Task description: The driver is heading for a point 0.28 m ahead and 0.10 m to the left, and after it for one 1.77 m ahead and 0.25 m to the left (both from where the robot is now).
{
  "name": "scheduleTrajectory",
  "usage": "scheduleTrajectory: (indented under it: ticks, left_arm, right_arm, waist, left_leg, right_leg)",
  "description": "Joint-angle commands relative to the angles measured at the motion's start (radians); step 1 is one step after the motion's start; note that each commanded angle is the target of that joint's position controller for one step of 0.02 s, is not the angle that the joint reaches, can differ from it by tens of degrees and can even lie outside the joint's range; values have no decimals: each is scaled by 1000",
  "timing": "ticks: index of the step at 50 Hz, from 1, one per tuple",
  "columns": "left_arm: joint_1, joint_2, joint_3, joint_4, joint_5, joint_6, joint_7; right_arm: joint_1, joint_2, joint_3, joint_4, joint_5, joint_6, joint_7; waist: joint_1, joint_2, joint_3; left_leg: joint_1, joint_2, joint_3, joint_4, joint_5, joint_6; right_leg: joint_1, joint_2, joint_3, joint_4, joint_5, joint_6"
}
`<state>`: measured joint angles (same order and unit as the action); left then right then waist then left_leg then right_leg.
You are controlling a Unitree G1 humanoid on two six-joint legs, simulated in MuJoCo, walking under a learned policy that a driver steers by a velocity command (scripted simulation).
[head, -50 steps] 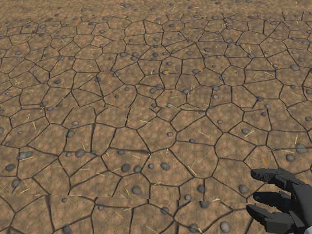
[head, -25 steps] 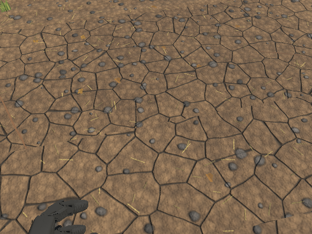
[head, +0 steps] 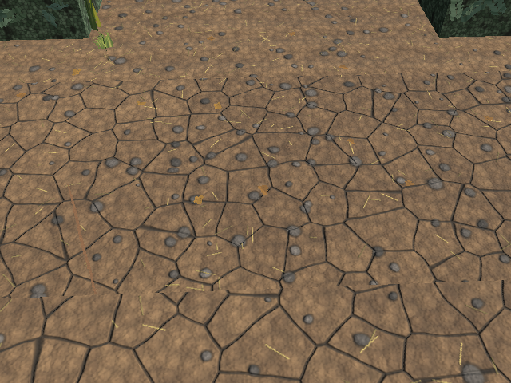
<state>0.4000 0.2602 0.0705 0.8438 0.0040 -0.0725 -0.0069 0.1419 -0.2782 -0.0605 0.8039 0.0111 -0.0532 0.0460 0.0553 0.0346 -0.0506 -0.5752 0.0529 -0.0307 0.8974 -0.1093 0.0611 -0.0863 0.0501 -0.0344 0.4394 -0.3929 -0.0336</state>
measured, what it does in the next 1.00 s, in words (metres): goes down, turning left: left foot, then right foot 0.17 m lower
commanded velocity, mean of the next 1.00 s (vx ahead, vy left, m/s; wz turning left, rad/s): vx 0.17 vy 0.00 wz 0.29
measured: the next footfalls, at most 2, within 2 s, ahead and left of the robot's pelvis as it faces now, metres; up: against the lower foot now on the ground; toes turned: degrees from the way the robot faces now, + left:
left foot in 0.04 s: +0.08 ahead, +0.13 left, +0.00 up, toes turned +2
right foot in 0.48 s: +0.42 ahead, -0.02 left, -0.17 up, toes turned +21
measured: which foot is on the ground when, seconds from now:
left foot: up 0.00-0.02, down 0.04-0.48, up 0.50-0.84, down 0.86-1.00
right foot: down 0.00-0.06, up 0.08-0.46, down 0.48-1.00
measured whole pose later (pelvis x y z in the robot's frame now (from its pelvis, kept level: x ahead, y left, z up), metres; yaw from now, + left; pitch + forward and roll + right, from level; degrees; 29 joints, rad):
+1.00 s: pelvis +0.33 +0.06 -0.17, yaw +18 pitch +0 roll -1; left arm 0.31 0.18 0.03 0.86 0.01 0.01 0.02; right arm 0.24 -0.18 -0.06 0.84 -0.01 0.02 -0.04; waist 0.03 -0.01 -0.01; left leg -0.29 0.03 -0.11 0.56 -0.28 -0.05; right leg -0.26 0.08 0.02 0.51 -0.24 -0.04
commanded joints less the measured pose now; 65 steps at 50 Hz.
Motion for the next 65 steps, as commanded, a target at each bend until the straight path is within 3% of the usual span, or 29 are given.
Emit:
scheduleTrajectory:
  ticks: [1, 3, 4, 5, 6, 7, 8, 9, 11, 12, 14, 16, 18, 21, 23, 25, 26, 27, 29, 30, 31, 33, 37, 40, 42, 45, 47, 50, 65]
  left_arm:
    - [-84, 160, 36, -82, -12, -4, 13]
    - [-247, 176, 37, -138, -19, -22, 19]
    - [-182, 90, 17, -160, -6, -43, 15]
    - [-115, 73, 4, -164, 2, -71, 5]
    - [-169, 99, 11, -220, -54, -80, -1]
    - [-260, 98, 6, -250, -65, -78, 2]
    - [-304, 112, 10, -256, -35, -65, 17]
    - [-290, 102, 7, -257, -8, -49, 28]
    - [-280, 72, -5, -252, 21, -39, 11]
    - [-269, 61, -11, -245, 36, -37, 2]
    - [-418, 71, -13, -279, 41, -54, -38]
    - [-482, -13, -35, -301, 44, -48, -61]
    - [-470, 8, -25, -332, 22, -23, -63]
    - [-409, 20, -18, -317, -5, -10, -42]
    - [-204, -8, -16, -225, -1, -16, -31]
    - [121, 38, -3, -123, 24, -16, -44]
    - [68, 101, 2, -70, 10, -23, -50]
    - [-7, 95, 5, -69, -7, -15, -53]
    - [-218, 92, -5, -81, 10, -7, -41]
    - [-331, 53, -17, -170, 18, 8, -22]
    - [-358, 50, -27, -157, 38, 12, -8]
    - [-269, 41, -36, -111, 49, 10, -1]
    - [-122, 6, -37, -43, -2, 48, 42]
    - [-114, 33, -26, -44, 13, 63, 29]
    - [-107, 4, -35, -47, 13, 68, 23]
    - [-13, 14, -28, -34, 12, 52, 11]
    - [-102, 44, -16, -40, 5, 62, 22]
    - [-69, 3, -17, -29, 12, 82, 30]
    - [-78, 0, 7, 45, -5, 112, 52]
  right_arm:
    - [68, -103, -32, -48, 5, -14, 21]
    - [458, -172, -72, 78, -3, -25, 18]
    - [461, -244, -83, 86, 14, -24, 7]
    - [364, -161, -31, 18, 26, -33, 6]
    - [319, -141, -31, 2, 17, -32, 10]
    - [291, -148, -35, -13, 21, -33, 7]
    - [236, -147, -29, -35, 27, -37, 1]
    - [181, -148, -21, -57, 23, -40, -13]
    - [140, -169, -30, -75, -22, -17, -50]
    - [136, -156, -27, -80, -20, -6, -66]
    - [283, -87, -10, -37, 23, -7, -119]
    - [311, -89, -12, -26, 21, 16, -128]
    - [295, -77, -13, -34, 10, 37, -138]
    - [309, -17, -10, -53, 28, 67, -157]
    - [302, 5, -5, -53, 35, 87, -146]
    - [325, 70, 14, -33, 10, 67, -110]
    - [501, 56, 21, -45, 36, 58, -92]
    - [568, 19, 30, -18, 40, 47, -78]
    - [474, -22, 29, -55, 44, 54, -89]
    - [313, -146, -15, -56, 34, 78, -117]
    - [218, -156, -27, -66, 14, 96, -131]
    - [232, -51, -16, -60, -21, 88, -139]
    - [135, 87, 16, -74, -18, 71, -122]
    - [119, 47, 2, -67, -1, 97, -110]
    - [126, 26, -5, -49, -20, 95, -102]
    - [154, -61, -29, -21, -27, 87, -91]
    - [161, 9, -19, -1, -30, 75, -81]
    - [134, 18, -14, 12, -23, 57, -79]
    - [167, 22, -11, 120, -7, 14, -71]
  waist:
    - [-82, -135, 19]
    - [-297, -34, -64]
    - [-243, 239, 2]
    - [-144, 294, -11]
    - [-114, 245, 15]
    - [-103, 80, 61]
    - [-85, -84, 99]
    - [-41, -106, 97]
    - [-24, -54, 41]
    - [-16, -24, 6]
    - [-96, -13, 39]
    - [-135, 10, 25]
    - [-106, 63, 32]
    - [-95, 47, 46]
    - [-42, -4, 27]
    - [88, -167, -163]
    - [-62, -345, -226]
    - [-86, -348, -327]
    - [-181, -155, -326]
    - [-142, 30, -178]
    - [-140, 12, -88]
    - [-136, -102, -65]
    - [-63, -180, -68]
    - [-56, -213, -12]
    - [-66, -167, 67]
    - [-25, 18, 63]
    - [-67, 8, 84]
    - [-35, 69, 87]
    - [-37, -18, 74]
  left_leg:
    - [66, -23, 48, -20, -128, 41]
    - [605, -103, 127, -215, 52, 82]
    - [689, 85, -237, -395, 47, 207]
    - [680, 167, -497, -435, 222, 272]
    - [669, 235, -672, -557, 189, 342]
    - [629, 249, -701, -501, 145, 328]
    - [527, 246, -627, -462, 220, 287]
    - [405, 224, -550, -457, 299, 262]
    - [275, 146, -403, -420, 451, 228]
    - [220, 91, -317, -401, 517, 197]
    - [213, -43, -217, -349, 55, 129]
    - [90, -102, -207, -325, -172, 89]
    - [74, -102, -276, -209, -247, 84]
    - [236, -117, -292, 30, -332, 46]
    - [254, -169, -192, 309, -368, 10]
    - [-153, -269, -102, 856, -877, -44]
    - [-396, -212, -232, 1055, -841, -70]
    - [-437, -133, -273, 1099, -764, -98]
    - [-316, -16, -243, 1031, -565, -120]
    - [-239, -35, -242, 833, -337, -117]
    - [-128, -39, -220, 763, -258, -118]
    - [-69, -51, -183, 686, -215, -129]
    - [157, -22, -64, -84, -74, -186]
    - [300, -34, -47, -242, -131, -162]
    - [372, -29, -45, -415, -84, -111]
    - [488, 35, -88, -352, -32, -38]
    - [355, 1, -81, -400, -129, -48]
    - [297, 3, -94, -433, -116, -55]
    - [312, -10, -100, -436, 72, -40]
  right_leg:
    - [-7, -301, 130, 98, 841, -172]
    - [-344, -167, 2, 583, 889, -87]
    - [-646, -13, -42, 1003, 80, -3]
    - [-777, -4, 105, 1085, -193, -21]
    - [-905, 0, 129, 1052, -136, -24]
    - [-949, -41, 150, 989, -125, -27]
    - [-919, -73, 151, 888, -79, -15]
    - [-805, -96, 150, 767, -59, -4]
    - [-612, -81, 98, 629, 177, 10]
    - [-523, -57, 69, 580, 314, 0]
    - [-538, -13, 68, 245, 729, -18]
    - [-283, 58, 49, 75, 968, -16]
    - [-235, 42, 101, 64, 933, -1]
    - [-246, -60, 187, -156, 1007, 49]
    - [-58, -143, 142, -402, 1249, 70]
    - [491, -291, 192, 20, 1721, 23]
    - [676, -433, 350, 258, 1878, -93]
    - [648, -471, 418, 256, 1737, -184]
    - [281, -549, 619, 46, 923, -359]
    - [-10, -491, 560, -78, 635, -331]
    - [-202, -426, 508, -94, 607, -291]
    - [-278, -300, 375, -84, 733, -235]
    - [-222, -126, 181, -108, 525, -141]
    - [-283, -185, 283, -179, 110, -143]
    - [-332, -177, 322, -192, -76, -106]
    - [-404, -95, 242, -168, -29, -26]
    - [-297, -65, 167, -98, -16, -3]
    - [-217, -43, 120, -29, 71, 2]
    - [-66, -59, 113, 33, 295, 37]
